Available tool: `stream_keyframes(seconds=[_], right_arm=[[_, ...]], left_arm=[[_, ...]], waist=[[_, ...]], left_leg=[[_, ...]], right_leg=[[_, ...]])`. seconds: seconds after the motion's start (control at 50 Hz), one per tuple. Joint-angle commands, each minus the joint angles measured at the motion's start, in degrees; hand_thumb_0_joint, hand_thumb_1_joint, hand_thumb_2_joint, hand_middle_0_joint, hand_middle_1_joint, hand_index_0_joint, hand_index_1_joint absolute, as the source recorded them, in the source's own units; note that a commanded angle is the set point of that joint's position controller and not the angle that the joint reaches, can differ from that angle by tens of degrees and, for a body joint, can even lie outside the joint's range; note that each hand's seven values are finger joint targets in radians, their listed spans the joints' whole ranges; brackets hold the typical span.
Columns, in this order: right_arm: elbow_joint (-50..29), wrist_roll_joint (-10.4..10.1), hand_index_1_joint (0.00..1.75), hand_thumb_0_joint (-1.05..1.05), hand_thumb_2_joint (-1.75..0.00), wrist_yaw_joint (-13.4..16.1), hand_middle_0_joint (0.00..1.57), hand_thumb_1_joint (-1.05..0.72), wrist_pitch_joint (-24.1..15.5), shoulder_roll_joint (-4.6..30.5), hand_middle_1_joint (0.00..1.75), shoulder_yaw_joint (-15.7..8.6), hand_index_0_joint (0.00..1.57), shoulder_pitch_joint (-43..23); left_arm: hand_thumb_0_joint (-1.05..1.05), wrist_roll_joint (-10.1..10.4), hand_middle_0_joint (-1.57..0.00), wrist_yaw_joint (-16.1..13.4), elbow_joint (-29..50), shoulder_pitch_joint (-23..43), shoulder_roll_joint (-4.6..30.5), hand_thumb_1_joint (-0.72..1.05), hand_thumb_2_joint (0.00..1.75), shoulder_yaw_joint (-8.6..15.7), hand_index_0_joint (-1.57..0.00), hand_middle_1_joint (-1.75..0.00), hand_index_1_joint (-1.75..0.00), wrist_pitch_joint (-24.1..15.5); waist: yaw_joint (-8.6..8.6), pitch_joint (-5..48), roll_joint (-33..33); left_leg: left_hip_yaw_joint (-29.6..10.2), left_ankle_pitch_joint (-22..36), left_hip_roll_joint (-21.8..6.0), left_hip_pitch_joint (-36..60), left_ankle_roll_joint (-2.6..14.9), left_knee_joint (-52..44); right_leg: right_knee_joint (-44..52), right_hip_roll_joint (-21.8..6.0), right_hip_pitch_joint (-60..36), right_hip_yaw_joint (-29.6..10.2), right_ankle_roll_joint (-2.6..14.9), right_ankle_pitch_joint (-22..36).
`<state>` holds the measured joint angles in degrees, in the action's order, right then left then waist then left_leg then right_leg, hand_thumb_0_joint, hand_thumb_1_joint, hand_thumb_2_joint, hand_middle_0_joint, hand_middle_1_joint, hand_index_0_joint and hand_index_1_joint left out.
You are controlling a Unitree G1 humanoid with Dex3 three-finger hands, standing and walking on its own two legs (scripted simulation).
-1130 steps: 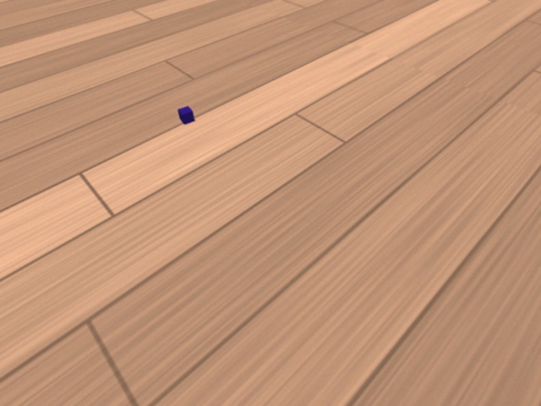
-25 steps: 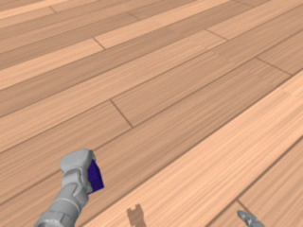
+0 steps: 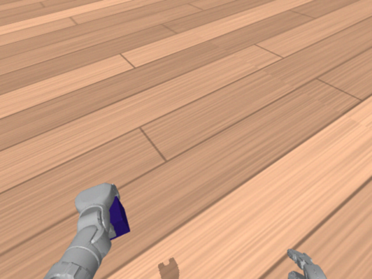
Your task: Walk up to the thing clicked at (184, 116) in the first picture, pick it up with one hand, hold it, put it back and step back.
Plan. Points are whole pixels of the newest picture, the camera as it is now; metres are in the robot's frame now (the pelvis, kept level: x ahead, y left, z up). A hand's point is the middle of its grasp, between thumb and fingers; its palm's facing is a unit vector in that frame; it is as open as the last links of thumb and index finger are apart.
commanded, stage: hold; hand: left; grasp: from above
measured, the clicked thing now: (110, 219) +0.30 +0.22 -0.09
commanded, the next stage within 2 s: crouch in 0.78 s
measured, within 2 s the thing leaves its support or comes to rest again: neither
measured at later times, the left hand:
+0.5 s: hand (97, 213) +0.29 +0.23 -0.03, palm faces -0.40 -0.16 -0.90, open 10.0 cm
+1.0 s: hand (99, 211) +0.30 +0.23 -0.04, palm faces -0.41 -0.16 -0.90, open 10.0 cm
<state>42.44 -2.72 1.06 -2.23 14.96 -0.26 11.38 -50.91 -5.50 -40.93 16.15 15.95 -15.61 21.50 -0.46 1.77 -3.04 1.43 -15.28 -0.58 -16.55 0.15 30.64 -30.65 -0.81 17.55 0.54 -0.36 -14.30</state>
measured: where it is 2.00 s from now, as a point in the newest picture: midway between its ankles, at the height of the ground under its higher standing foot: outside the picture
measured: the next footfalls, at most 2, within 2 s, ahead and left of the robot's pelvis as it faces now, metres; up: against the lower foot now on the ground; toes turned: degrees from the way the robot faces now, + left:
none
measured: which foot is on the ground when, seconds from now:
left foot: down 0.00-1.00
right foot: down 0.00-1.00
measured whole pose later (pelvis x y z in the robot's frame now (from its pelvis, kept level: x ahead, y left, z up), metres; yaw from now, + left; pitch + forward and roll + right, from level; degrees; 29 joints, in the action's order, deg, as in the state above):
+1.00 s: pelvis +0.00 +0.01 +0.00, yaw +0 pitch +0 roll +0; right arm 41.8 -2.6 0.6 -2.7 14.8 -0.3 12.0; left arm -51.9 -2.4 -40.6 17.2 17.2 -15.3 21.5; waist -0.1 1.0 -3.1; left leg 1.7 -14.7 -0.5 -14.4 0.5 28.5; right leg -27.7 -0.8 15.0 0.2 -0.7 -13.1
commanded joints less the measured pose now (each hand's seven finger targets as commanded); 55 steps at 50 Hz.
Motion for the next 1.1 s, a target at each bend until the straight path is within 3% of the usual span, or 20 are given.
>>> stream_keyframes(seconds=[0.0, 0.14, 0.18, 0.2, 0.22, 0.36, 0.4, 0.46, 0.5, 0.52, 0.54, 0.6, 0.64, 0.68, 0.84, 0.86, 0.88, 0.9, 1.02, 1.08], right_arm=[[-8.03, -0.34, 0.30, 0.00, -0.90, 0.11, 0.20, -0.89, -2.61, 6.94, 0.30, -2.22, 0.20, -5.39], [-9.08, -0.27, 0.30, 0.00, -0.90, 0.10, 0.20, -0.90, -2.84, 6.92, 0.30, -1.77, 0.20, -6.03], [-9.17, -0.28, 0.30, 0.00, -0.90, 0.28, 0.20, -0.90, -2.92, 7.00, 0.30, -1.83, 0.20, -5.77], [-9.25, -0.26, 0.30, 0.00, -0.90, 0.34, 0.20, -0.90, -2.95, 6.75, 0.30, -1.70, 0.20, -5.86], [-9.43, -0.21, 0.30, 0.00, -0.90, 0.28, 0.20, -0.90, -2.94, 6.55, 0.30, -1.61, 0.20, -5.89], [-9.34, -0.31, 0.30, 0.00, -0.90, 0.71, 0.20, -0.90, -3.19, 6.51, 0.30, -1.48, 0.20, -6.10], [-9.19, -0.27, 0.30, 0.00, -0.90, 0.66, 0.20, -0.90, -3.21, 6.43, 0.30, -1.43, 0.20, -6.18], [-9.11, -0.37, 0.30, 0.00, -0.90, 0.52, 0.20, -0.90, -3.35, 6.68, 0.30, -1.74, 0.20, -5.64], [-9.25, -0.33, 0.30, 0.00, -0.90, 0.56, 0.20, -0.89, -3.29, 6.73, 0.30, -1.81, 0.20, -5.63], [-9.33, -0.39, 0.30, 0.00, -0.90, 0.63, 0.20, -0.89, -3.39, 6.49, 0.30, -1.69, 0.20, -5.87], [-9.19, -0.33, 0.30, 0.00, -0.90, 0.61, 0.20, -0.90, -3.41, 6.51, 0.30, -1.64, 0.20, -5.67], [-9.13, -0.26, 0.30, 0.00, -0.90, 0.69, 0.20, -0.90, -3.30, 6.67, 0.30, -1.83, 0.20, -5.03], [-9.24, -0.26, 0.30, 0.00, -0.90, 0.49, 0.20, -0.90, -3.24, 6.47, 0.30, -1.85, 0.20, -5.06], [-8.94, -0.19, 0.30, 0.00, -0.90, 0.45, 0.20, -0.90, -3.17, 6.81, 0.30, -1.96, 0.20, -4.82], [-8.22, 0.04, 0.30, 0.00, -0.90, -0.04, 0.20, -0.90, -3.03, 6.92, 0.30, -2.43, 0.20, -4.23], [-8.34, 0.03, 0.30, 0.00, -0.91, 0.02, 0.20, -0.90, -3.10, 7.00, 0.30, -2.54, 0.20, -4.23], [-8.28, 0.00, 0.30, 0.00, -0.89, -0.04, 0.20, -0.85, -3.07, 7.10, 0.30, -2.61, 0.20, -4.27], [-8.47, -0.09, 0.30, 0.00, -0.89, -0.14, 0.20, -0.87, -3.07, 6.87, 0.30, -2.55, 0.20, -4.10], [-8.13, 0.13, 0.30, 0.00, -0.89, -0.30, 0.20, -0.87, -3.00, 6.92, 0.30, -2.69, 0.20, -2.95], [-7.44, 0.19, 0.30, 0.00, -0.89, -0.50, 0.20, -0.87, -2.76, 7.36, 0.30, -3.01, 0.20, -1.64]], left_arm=[[0.00, -1.54, -0.99, -2.10, 11.84, 20.25, 10.64, 0.50, 0.61, 4.28, -0.96, -0.41, -0.45, 1.20], [0.00, -1.80, -0.97, -0.01, 13.56, 20.36, 11.50, 0.46, 0.61, 4.18, -0.93, -0.42, -0.46, 1.61], [0.00, -1.93, -0.96, 0.47, 15.01, 22.16, 13.40, 0.47, 0.62, 5.37, -0.93, -0.44, -0.47, 1.18], [0.00, -1.80, -0.97, 0.76, 16.07, 21.62, 13.23, 0.47, 0.64, 5.25, -0.93, -0.45, -0.49, 1.04], [0.00, -2.07, -0.98, 1.07, 15.72, 21.36, 11.73, 0.47, 0.64, 4.27, -0.94, -0.42, -0.47, 1.05], [0.00, -2.58, -1.01, 1.60, 16.84, 23.14, 13.97, 0.51, 0.65, 5.56, -0.97, -0.43, -0.47, 0.27], [0.00, -2.43, -0.99, 1.96, 14.49, 20.76, 12.68, 0.50, 0.66, 4.83, -0.95, -0.46, -0.50, 0.63], [0.00, -2.23, -1.00, 2.70, 15.88, 22.48, 11.76, 0.52, 0.66, 3.82, -0.97, -0.47, -0.50, 0.60], [0.00, -1.80, -1.01, 3.19, 15.65, 22.61, 12.62, 0.53, 0.68, 4.39, -0.98, -0.47, -0.50, 0.50], [0.00, -1.63, -1.01, 3.28, 16.20, 22.87, 13.37, 0.53, 0.68, 5.02, -0.98, -0.48, -0.51, 0.41], [0.00, -1.60, -1.01, 3.39, 14.76, 22.21, 12.59, 0.52, 0.70, 4.36, -0.97, -0.49, -0.52, 0.35], [0.00, -2.40, -0.99, 2.92, 14.31, 21.97, 13.92, 0.51, 0.67, 5.35, -0.96, -0.48, -0.52, -0.01], [0.00, -2.70, -1.02, 2.63, 15.00, 22.84, 12.20, 0.54, 0.67, 4.27, -0.99, -0.47, -0.51, -0.11], [0.00, -2.72, -1.03, 1.78, 14.41, 22.84, 14.21, 0.55, 0.67, 6.07, -1.00, -0.47, -0.51, -0.10], [0.00, -2.86, -1.03, 0.19, 12.53, 22.46, 12.25, 0.55, 0.68, 5.16, -1.00, -0.46, -0.50, 0.23], [0.00, -2.36, -1.09, 0.16, 14.41, 25.15, 12.56, 0.63, 0.65, 5.07, -1.08, -0.54, -0.55, -0.06], [0.00, -2.76, -1.01, 0.17, 13.21, 24.13, 13.03, 0.56, 0.69, 5.49, -1.00, -0.50, -0.50, 0.07], [0.00, -2.67, -1.07, 0.22, 13.27, 23.11, 12.05, 0.64, 0.71, 5.01, -1.05, -0.48, -0.50, 0.08], [0.00, -2.87, -1.13, -0.81, 7.98, 21.05, 10.10, 0.70, 0.75, 3.99, -1.11, -0.48, -0.51, -2.09], [0.00, -3.55, -1.12, -2.69, 3.16, 20.50, 11.38, 0.69, 0.73, 5.22, -1.10, -0.47, -0.50, -3.92]], waist=[[0.30, 13.08, 1.69], [0.23, 11.69, 2.51], [0.34, 13.38, 1.81], [0.79, 13.40, 1.32], [-0.14, 13.55, 1.66], [0.68, 13.10, 0.85], [0.58, 11.97, 2.05], [0.31, 13.01, 1.52], [0.08, 12.33, 1.85], [0.83, 13.03, 2.44], [0.17, 12.74, 2.93], [0.68, 12.92, 2.70], [0.26, 13.70, 1.77], [0.69, 13.09, 1.08], [0.29, 13.66, 1.76], [0.30, 14.50, 0.43], [0.38, 14.45, -0.26], [0.76, 14.86, 0.23], [-0.87, 9.34, 4.80], [-1.29, 8.92, 4.90]], left_leg=[[-0.22, 9.65, 1.28, 4.94, 0.41, -4.90], [-0.86, 8.76, 0.92, 5.26, 0.41, -5.86], [-0.61, 10.12, 1.10, 5.93, 0.46, -5.49], [-0.57, 9.95, 1.12, 5.93, 0.43, -5.54], [-0.38, 10.40, 1.32, 6.48, 0.63, -5.40], [-0.42, 9.72, 1.27, 6.57, 0.47, -6.06], [-0.77, 10.18, 1.00, 6.37, 0.36, -6.19], [-0.62, 11.80, 1.00, 7.01, 0.32, -5.96], [-0.44, 11.05, 1.19, 6.99, 0.53, -6.08], [-0.51, 11.34, 1.18, 7.08, 0.59, -6.11], [-0.39, 11.55, 1.20, 7.05, 0.62, -6.05], [-0.40, 12.71, 1.13, 6.87, 0.45, -5.89], [-0.21, 13.35, 1.20, 7.47, 0.38, -5.78], [-0.26, 12.72, 1.04, 7.30, 0.27, -6.07], [-0.11, 14.37, 1.06, 7.21, 0.32, -5.49], [-0.25, 14.12, 0.89, 7.75, 0.11, -5.59], [-0.40, 14.54, 0.69, 8.16, -0.05, -5.68], [-0.36, 15.26, 0.79, 7.99, 0.02, -5.60], [-0.17, 10.52, 1.09, 4.55, 0.64, -5.43], [-0.04, 9.32, 1.09, 3.74, 0.54, -4.75]], right_leg=[[4.85, 1.82, -5.18, 0.13, 0.65, 8.24], [5.39, 2.01, -5.35, 0.45, 0.74, 7.08], [5.30, 2.00, -5.79, 0.24, 0.72, 8.27], [5.37, 2.00, -6.21, 0.27, 0.76, 7.94], [5.53, 1.84, -6.18, -0.01, 0.69, 8.74], [6.05, 1.89, -6.30, -0.02, 0.80, 7.71], [5.94, 2.07, -6.08, 0.25, 0.79, 7.93], [5.78, 2.11, -6.27, 0.21, 0.85, 9.54], [6.53, 1.91, -6.19, 0.09, 0.72, 9.12], [6.42, 1.96, -6.92, 0.22, 0.63, 9.18], [6.43, 1.91, -6.96, 0.08, 0.62, 9.56], [6.12, 2.06, -7.01, 0.27, 0.72, 10.42], [5.89, 2.00, -6.84, 0.14, 0.83, 11.23], [6.16, 2.00, -7.10, 0.26, 0.91, 10.37], [5.77, 1.92, -7.59, 0.34, 0.91, 12.30], [5.77, 2.04, -7.18, 0.39, 1.00, 11.95], [5.77, 2.05, -7.16, 0.48, 1.16, 11.89], [5.56, 2.07, -7.51, 0.54, 1.20, 12.52], [6.59, 1.76, -4.68, 0.37, 0.70, 9.06], [5.92, 1.62, -3.49, 0.15, 0.84, 7.80]])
